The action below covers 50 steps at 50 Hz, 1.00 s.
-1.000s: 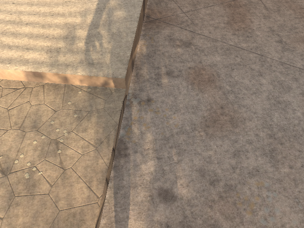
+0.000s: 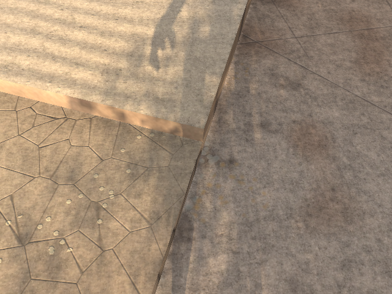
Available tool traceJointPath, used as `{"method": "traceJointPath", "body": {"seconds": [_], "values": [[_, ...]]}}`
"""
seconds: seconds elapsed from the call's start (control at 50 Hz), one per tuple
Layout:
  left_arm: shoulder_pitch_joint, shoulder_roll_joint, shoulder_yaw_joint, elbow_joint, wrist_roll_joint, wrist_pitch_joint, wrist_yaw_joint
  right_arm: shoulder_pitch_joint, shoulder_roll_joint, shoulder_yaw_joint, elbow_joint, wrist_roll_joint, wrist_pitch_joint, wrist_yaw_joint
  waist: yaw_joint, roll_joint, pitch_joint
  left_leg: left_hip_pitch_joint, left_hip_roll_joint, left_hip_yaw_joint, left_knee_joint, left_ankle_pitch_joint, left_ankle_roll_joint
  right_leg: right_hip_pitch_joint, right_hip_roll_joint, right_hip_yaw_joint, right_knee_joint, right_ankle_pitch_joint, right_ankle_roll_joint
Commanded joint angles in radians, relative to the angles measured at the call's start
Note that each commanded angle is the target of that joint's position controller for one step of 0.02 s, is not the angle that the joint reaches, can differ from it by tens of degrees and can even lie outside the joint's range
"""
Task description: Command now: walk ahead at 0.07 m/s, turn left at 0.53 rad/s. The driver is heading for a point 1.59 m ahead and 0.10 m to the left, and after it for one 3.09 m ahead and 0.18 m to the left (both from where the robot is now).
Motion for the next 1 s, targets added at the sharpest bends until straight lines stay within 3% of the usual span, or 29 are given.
{"method": "traceJointPath", "body": {"seconds": [0.02, 0.14, 0.18, 0.2, 0.22, 0.24, 0.26, 0.28, 0.34, 0.42, 0.48, 0.52, 0.56, 0.58, 0.6, 0.62, 0.64, 0.66, 0.68, 0.7, 0.72, 0.74, 0.8, 0.86, 0.9, 0.94, 0.96, 0.98, 1.0], "values": [[0.028, 0.067, 0.02, -0.062, -0.006, 0.001, 0.0, -0.032, -0.19, -0.056, -0.075, 0.009, 0.01, -0.024, 0.022, 0.12, -0.146, 0.059, 0.237, -0.254, -0.1, 0.192, 0.15, 0.066, 0.018, 0.014, -0.103, 0.076, 0.02], [-0.049, 0.081, 0.025, -0.098, -0.03, -0.037, -0.029, -0.008, -0.179, -0.057, -0.085, 0.012, 0.03, -0.024, -0.011, 0.169, -0.124, 0.048, 0.218, -0.396, -0.084, -0.212, 0.137, 0.178, 0.059, 0.006, -0.34, 0.024, -0.017], [0.001, 0.077, 0.032, -0.088, -0.035, -0.059, -0.033, -0.024, -0.154, -0.047, -0.089, 0.014, 0.027, -0.023, 0.036, 0.177, -0.109, 0.007, 0.177, -0.414, -0.033, -0.268, 0.105, 0.315, 0.054, -0.014, -0.502, 0.09, -0.052], [0.04, 0.099, 0.041, -0.082, -0.027, -0.069, -0.029, -0.013, -0.112, -0.033, -0.092, 0.012, 0.022, -0.023, 0.059, 0.149, -0.126, -0.054, 0.132, -0.375, 0.046, -0.298, 0.065, 0.442, -0.005, 0.01, -0.568, 0.12, -0.082], [0.115, 0.143, 0.048, -0.079, -0.009, -0.07, -0.021, 0.025, -0.027, -0.008, -0.094, -0.001, 0.015, -0.021, 0.064, -0.013, -0.216, -0.161, 0.045, -0.236, 0.297, -0.441, 0.002, 0.625, -0.201, 0.189, -0.589, 0.089, -0.151], [0.185, 0.216, 0.068, -0.052, 0.017, -0.064, -0.031, 0.008, -0.054, -0.015, -0.153, 0.021, 0.001, -0.022, 0.059, -0.235, -0.166, -0.431, -0.048, -0.081, 0.477, -0.534, -0.033, 0.672, -0.356, 0.522, -0.683, -0.093, -0.286], [0.158, 0.171, 0.063, -0.056, 0.0, -0.069, -0.037, 0.007, -0.143, -0.038, -0.143, 0.018, -0.008, -0.023, 0.057, -0.162, -0.102, -0.49, 0.058, -0.09, 0.61, -0.447, -0.061, 0.637, -0.368, 0.543, -0.693, -0.205, -0.311], [0.133, 0.119, 0.049, -0.061, -0.013, -0.07, -0.035, -0.01, -0.174, -0.051, -0.13, 0.017, -0.006, -0.019, 0.063, -0.117, -0.059, -0.503, 0.083, -0.077, 0.651, -0.37, -0.077, 0.609, -0.318, 0.431, -0.694, -0.222, -0.283], [0.101, 0.083, 0.034, -0.065, -0.013, -0.068, -0.022, -0.033, -0.123, -0.049, -0.131, 0.015, -0.001, -0.005, 0.07, -0.114, -0.025, -0.508, 0.132, -0.026, 0.712, -0.199, -0.118, 0.569, -0.23, 0.211, -0.73, -0.037, -0.241], [0.147, 0.079, 0.033, -0.043, -0.002, -0.067, -0.02, -0.078, -0.059, -0.028, -0.165, 0.019, -0.003, 0.013, 0.096, -0.102, -0.043, -0.519, 0.156, 0.037, 0.742, -0.125, -0.143, 0.581, -0.226, 0.064, -0.755, 0.149, -0.27], [0.186, 0.075, 0.033, -0.02, -0.012, -0.049, -0.028, -0.125, -0.019, -0.01, -0.2, 0.017, 0.002, 0.019, 0.103, -0.067, -0.02, -0.577, 0.167, 0.042, 0.744, -0.183, -0.133, 0.629, -0.242, 0.019, -0.745, 0.218, -0.283], [0.221, 0.071, 0.032, 0.001, -0.018, -0.032, -0.035, -0.203, 0.016, 0.011, -0.239, 0.02, -0.011, 0.03, 0.122, -0.051, -0.009, -0.573, 0.147, 0.054, 0.566, -0.247, -0.103, 0.718, -0.245, 0.006, -0.719, 0.292, -0.279], [0.209, 0.113, 0.037, 0.023, -0.025, -0.012, -0.033, -0.22, 0.022, 0.019, -0.264, 0.014, -0.025, 0.043, 0.085, -0.098, -0.05, -0.365, 0.102, 0.08, 0.272, -0.346, -0.055, 0.727, -0.243, -0.04, -0.656, 0.56, -0.259], [0.206, 0.15, 0.042, 0.035, -0.03, -0.004, -0.027, -0.146, -0.028, -0.002, -0.244, 0.012, -0.03, 0.044, 0.041, -0.132, -0.119, -0.211, 0.077, 0.078, 0.1, -0.31, -0.024, 0.755, -0.243, -0.05, -0.553, 0.848, -0.251], [0.189, 0.185, 0.049, 0.045, -0.052, 0.002, -0.021, -0.003, -0.069, -0.026, -0.198, 0.002, -0.026, 0.04, -0.041, -0.124, -0.202, -0.01, 0.056, 0.121, -0.117, -0.136, 0.003, 0.751, -0.236, -0.09, -0.394, 1.043, -0.234], [0.165, 0.17, 0.045, 0.035, -0.061, -0.009, -0.021, 0.152, -0.12, -0.047, -0.123, 0.002, -0.022, 0.036, -0.097, -0.092, -0.279, 0.293, 0.073, 0.12, -0.179, 0.141, 0.004, 0.591, -0.202, -0.119, -0.229, 1.014, -0.212], [0.2, 0.042, 0.004, 0.003, -0.009, -0.031, -0.036, 0.23, -0.166, -0.046, -0.101, 0.002, -0.01, 0.023, -0.058, 0.143, -0.353, 0.717, 0.281, -0.124, -0.026, 0.537, 0.023, 0.148, -0.116, -0.122, 0.056, 0.027, -0.166], [0.275, -0.023, -0.021, 0.022, 0.021, -0.062, -0.064, 0.234, -0.213, -0.045, -0.122, -0.011, 0.004, -0.004, -0.003, 0.32, -0.37, 0.857, 0.464, -0.26, 0.21, 1.251, 0.087, -0.168, -0.05, -0.072, 0.302, -0.333, -0.126], [0.254, 0.082, 0.001, 0.03, -0.024, -0.079, -0.069, 0.328, -0.191, -0.065, -0.089, -0.013, 0.011, 0.001, -0.118, 0.221, -0.436, 0.82, 0.516, -0.307, 0.109, 1.079, 0.245, -0.252, -0.005, -0.007, 0.411, -0.289, -0.085], [0.178, 0.11, 0.014, 0.009, -0.056, -0.074, -0.069, 0.282, -0.156, -0.054, -0.074, -0.022, 0.006, 0.008, -0.091, 0.118, -0.275, 0.721, 0.461, -0.245, 0.036, 0.776, 0.263, -0.35, -0.037, -0.055, 0.485, -0.246, -0.064], [0.108, 0.107, 0.016, 0.0, -0.055, -0.068, -0.069, 0.197, -0.105, -0.039, -0.079, -0.012, -0.004, 0.009, -0.067, 0.053, -0.148, 0.585, 0.393, -0.176, -0.025, 0.603, 0.208, -0.386, -0.071, -0.067, 0.464, -0.145, -0.061], [0.085, 0.081, 0.011, 0.009, -0.05, -0.055, -0.07, 0.16, -0.076, -0.027, -0.07, -0.01, -0.013, 0.01, -0.043, 0.066, -0.062, 0.491, 0.357, -0.129, -0.072, 0.578, 0.17, -0.387, -0.085, -0.078, 0.471, -0.089, -0.053], [0.109, -0.004, -0.01, 0.006, -0.052, -0.039, -0.079, 0.1, -0.041, -0.024, -0.042, -0.025, -0.037, -0.002, 0.026, 0.141, 0.02, 0.239, 0.272, 0.048, -0.188, 0.586, 0.07, -0.27, -0.063, -0.112, 0.441, 0.015, -0.037], [0.04, -0.018, -0.015, -0.038, -0.047, -0.046, -0.074, 0.068, -0.04, -0.022, -0.036, -0.039, -0.06, -0.021, 0.034, 0.096, 0.043, 0.114, 0.232, 0.167, -0.237, 0.604, 0.024, -0.177, -0.019, -0.111, 0.221, 0.19, -0.033], [-0.023, -0.043, -0.024, -0.062, -0.034, -0.051, -0.082, 0.085, -0.059, -0.023, -0.027, -0.033, -0.064, -0.04, 0.013, 0.089, 0.028, 0.112, 0.225, 0.21, -0.255, 0.701, -0.005, -0.061, 0.012, -0.183, -0.015, 0.316, -0.055], [-0.098, -0.046, -0.025, -0.103, -0.032, -0.039, -0.089, 0.147, -0.109, -0.034, -0.001, -0.013, -0.061, -0.065, -0.009, 0.123, -0.001, 0.232, 0.268, 0.201, -0.23, 1.044, -0.026, -0.013, 0.067, -0.254, -0.145, 0.279, -0.088], [-0.142, 0.019, 0.001, -0.113, -0.043, -0.04, -0.091, 0.214, -0.1, -0.034, 0.012, -0.019, -0.049, -0.07, -0.036, 0.071, -0.023, 0.374, 0.219, 0.214, -0.138, 1.372, -0.066, -0.037, 0.168, -0.355, -0.147, 0.196, -0.112], [-0.207, -0.014, -0.006, -0.137, -0.04, -0.039, -0.091, 0.303, -0.13, -0.038, 0.047, -0.015, -0.038, -0.077, -0.06, 0.091, -0.056, 0.46, 0.24, 0.188, -0.016, 1.581, -0.091, -0.012, 0.197, -0.403, -0.221, 0.15, -0.118], [-0.127, -0.02, 0.001, -0.123, -0.039, -0.031, -0.1, 0.312, -0.163, -0.041, 0.068, -0.004, -0.025, -0.088, -0.011, 0.149, -0.125, 0.509, 0.28, 0.152, 0.102, 1.652, -0.103, 0.09, 0.176, -0.328, -0.281, 0.198, -0.133]]}}
Keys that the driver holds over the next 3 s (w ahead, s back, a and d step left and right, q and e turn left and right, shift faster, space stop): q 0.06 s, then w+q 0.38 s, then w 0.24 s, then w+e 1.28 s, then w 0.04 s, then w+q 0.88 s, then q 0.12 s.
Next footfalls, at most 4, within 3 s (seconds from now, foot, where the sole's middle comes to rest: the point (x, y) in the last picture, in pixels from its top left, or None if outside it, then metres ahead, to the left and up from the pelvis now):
0.20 right None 0.16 -0.15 -0.78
0.46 left None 0.16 0.12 -0.70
0.64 left None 0.19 0.09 -0.78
1.04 right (187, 265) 0.52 0.00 -0.78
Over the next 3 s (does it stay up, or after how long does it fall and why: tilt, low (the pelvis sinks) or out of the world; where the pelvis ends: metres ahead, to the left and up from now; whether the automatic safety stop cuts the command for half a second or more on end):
stays up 1.42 -0.01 0.15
